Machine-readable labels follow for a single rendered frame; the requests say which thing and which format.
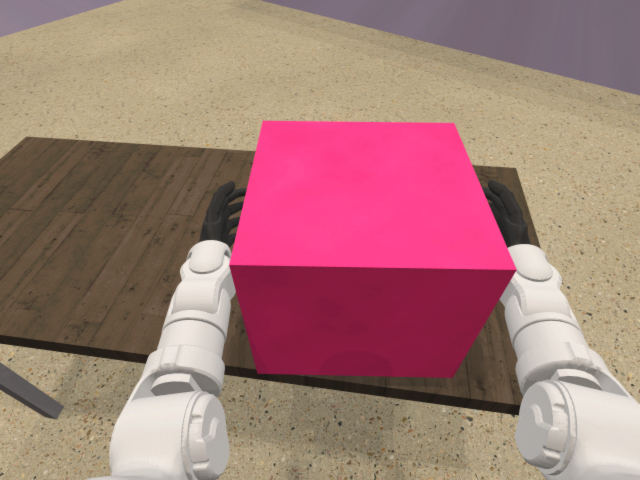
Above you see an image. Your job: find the table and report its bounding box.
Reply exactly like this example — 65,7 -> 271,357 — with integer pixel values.
0,137 -> 541,419

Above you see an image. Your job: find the robot right forearm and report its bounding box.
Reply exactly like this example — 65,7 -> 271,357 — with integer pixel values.
499,244 -> 637,402

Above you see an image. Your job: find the robot left forearm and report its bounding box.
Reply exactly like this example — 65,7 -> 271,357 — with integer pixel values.
109,240 -> 236,474

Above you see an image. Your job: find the robot left hand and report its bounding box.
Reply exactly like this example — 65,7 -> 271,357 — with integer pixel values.
199,181 -> 247,248

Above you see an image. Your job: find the robot left upper arm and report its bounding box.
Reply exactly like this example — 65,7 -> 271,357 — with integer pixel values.
86,390 -> 230,480

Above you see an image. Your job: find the robot right hand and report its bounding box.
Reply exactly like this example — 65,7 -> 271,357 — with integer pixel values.
481,180 -> 531,248

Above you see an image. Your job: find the robot right upper arm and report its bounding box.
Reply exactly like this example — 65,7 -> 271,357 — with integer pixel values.
515,379 -> 640,480

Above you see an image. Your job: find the carton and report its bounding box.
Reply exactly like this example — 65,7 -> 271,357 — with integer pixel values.
229,121 -> 517,378

